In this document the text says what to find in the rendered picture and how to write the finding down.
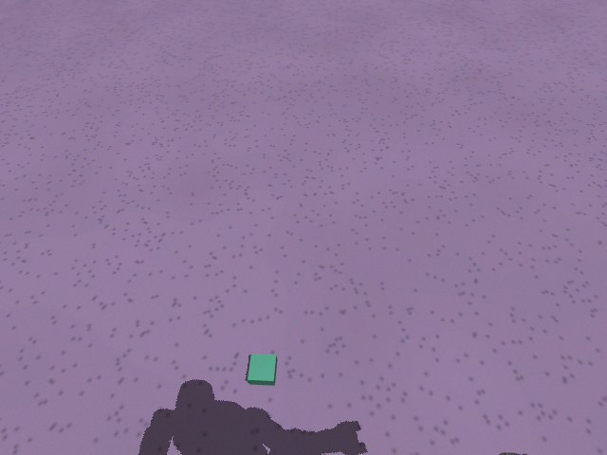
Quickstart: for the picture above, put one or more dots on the small box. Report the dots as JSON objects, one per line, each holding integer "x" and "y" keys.
{"x": 262, "y": 369}

